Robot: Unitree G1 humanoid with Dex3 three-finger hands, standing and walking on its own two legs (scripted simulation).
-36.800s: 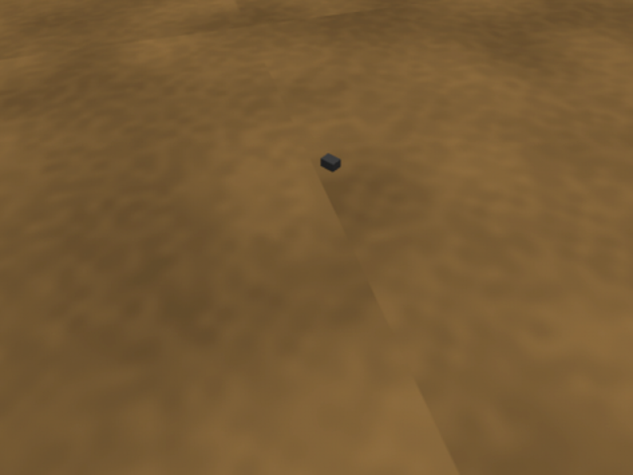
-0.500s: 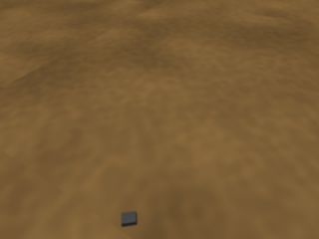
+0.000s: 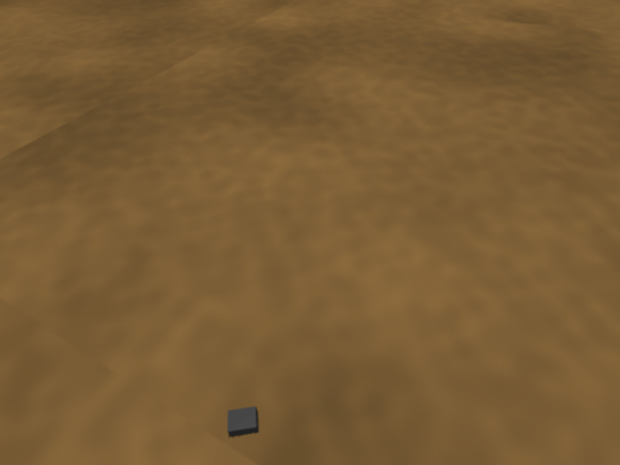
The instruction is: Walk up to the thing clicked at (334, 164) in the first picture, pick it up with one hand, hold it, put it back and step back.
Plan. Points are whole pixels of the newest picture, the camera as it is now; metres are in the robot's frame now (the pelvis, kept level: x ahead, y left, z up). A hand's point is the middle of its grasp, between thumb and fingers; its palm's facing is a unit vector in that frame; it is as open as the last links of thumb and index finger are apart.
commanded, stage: stand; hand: left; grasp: from above
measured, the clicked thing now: (243, 421) +0.44 +0.26 -0.76
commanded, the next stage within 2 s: step back in 1.24 s
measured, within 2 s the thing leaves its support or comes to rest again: neither
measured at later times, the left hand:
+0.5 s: hand out of the picture +0.09 +0.22 -0.16, palm faces +0.00 -0.95 -0.30, open 7.4 cm
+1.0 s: hand out of the picture +0.10 +0.24 -0.16, palm faces -0.01 -0.94 -0.34, open 7.4 cm
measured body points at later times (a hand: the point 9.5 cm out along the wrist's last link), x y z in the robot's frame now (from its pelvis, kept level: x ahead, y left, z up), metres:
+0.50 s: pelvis +0.03 +0.00 +0.00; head +0.03 -0.01 +0.45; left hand +0.09 +0.27 -0.14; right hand +0.09 -0.28 -0.14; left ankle +0.04 +0.11 -0.75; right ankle +0.01 -0.13 -0.75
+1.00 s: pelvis +0.02 +0.00 +0.00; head +0.03 +0.00 +0.45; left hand +0.10 +0.29 -0.13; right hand +0.09 -0.30 -0.13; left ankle +0.04 +0.11 -0.75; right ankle +0.01 -0.13 -0.75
